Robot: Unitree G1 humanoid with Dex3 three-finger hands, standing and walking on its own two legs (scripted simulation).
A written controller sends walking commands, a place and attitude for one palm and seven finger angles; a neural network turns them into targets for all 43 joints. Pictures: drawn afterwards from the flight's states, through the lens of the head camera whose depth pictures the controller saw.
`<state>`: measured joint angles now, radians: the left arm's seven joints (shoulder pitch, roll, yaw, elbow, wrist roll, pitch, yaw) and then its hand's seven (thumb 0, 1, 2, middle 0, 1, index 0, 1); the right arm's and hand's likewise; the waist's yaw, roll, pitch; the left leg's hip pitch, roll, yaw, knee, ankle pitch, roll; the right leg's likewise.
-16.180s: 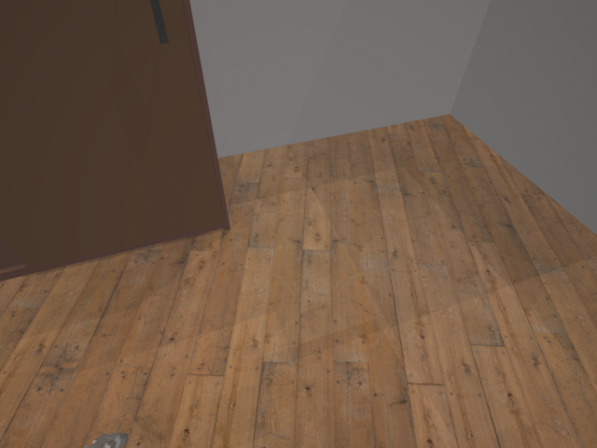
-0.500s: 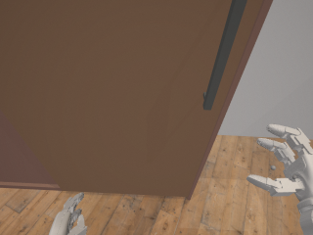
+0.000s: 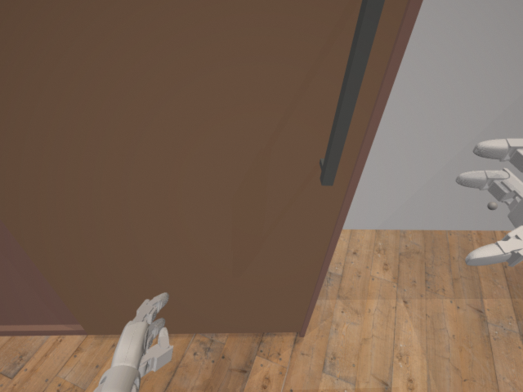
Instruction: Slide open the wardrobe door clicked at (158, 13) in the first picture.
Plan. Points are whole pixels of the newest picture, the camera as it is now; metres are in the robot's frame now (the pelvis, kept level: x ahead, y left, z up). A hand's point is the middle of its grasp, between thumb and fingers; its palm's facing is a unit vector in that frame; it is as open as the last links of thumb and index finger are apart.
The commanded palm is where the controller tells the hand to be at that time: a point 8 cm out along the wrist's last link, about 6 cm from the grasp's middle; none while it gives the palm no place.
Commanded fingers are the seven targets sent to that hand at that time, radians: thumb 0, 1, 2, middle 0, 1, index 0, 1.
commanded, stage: raise the hand with hooked fingers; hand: right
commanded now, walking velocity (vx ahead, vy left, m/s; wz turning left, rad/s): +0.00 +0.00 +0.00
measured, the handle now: (343, 99) +0.49 -0.13 +0.25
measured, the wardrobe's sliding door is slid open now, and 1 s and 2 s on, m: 0.00 0.00 0.00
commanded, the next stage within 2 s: move the hooked fingers beside the handle in 0.58 s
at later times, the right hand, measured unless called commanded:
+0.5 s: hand (493, 171) +0.29 -0.26 +0.26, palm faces +0.12 +0.99 -0.10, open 13.9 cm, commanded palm +0.26 -0.30 +0.26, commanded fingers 0.00 0.50 -0.30 0.30 1.20 0.30 1.20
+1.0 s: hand (455, 179) +0.32 -0.25 +0.22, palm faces +0.04 +0.99 -0.12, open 14.0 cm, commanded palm +0.28 -0.29 +0.25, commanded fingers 0.00 0.50 -0.30 0.30 1.20 0.30 1.20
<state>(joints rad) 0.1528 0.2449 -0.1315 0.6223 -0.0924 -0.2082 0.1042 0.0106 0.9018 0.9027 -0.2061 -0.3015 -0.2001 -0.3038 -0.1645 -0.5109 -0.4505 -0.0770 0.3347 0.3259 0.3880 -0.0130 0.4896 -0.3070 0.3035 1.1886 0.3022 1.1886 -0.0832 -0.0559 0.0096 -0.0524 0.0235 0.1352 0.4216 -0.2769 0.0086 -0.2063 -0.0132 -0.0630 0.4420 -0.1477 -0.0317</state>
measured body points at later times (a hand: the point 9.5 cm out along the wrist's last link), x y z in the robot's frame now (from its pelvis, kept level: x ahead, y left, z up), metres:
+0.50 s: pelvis +0.01 +0.02 +0.00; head -0.03 +0.04 +0.45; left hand +0.21 +0.25 -0.06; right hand +0.28 -0.32 +0.27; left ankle -0.02 +0.11 -0.74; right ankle +0.06 -0.10 -0.74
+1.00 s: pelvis +0.03 +0.01 +0.00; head +0.00 +0.04 +0.45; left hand +0.24 +0.23 -0.07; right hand +0.31 -0.30 +0.23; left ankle -0.02 +0.11 -0.74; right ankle +0.06 -0.10 -0.74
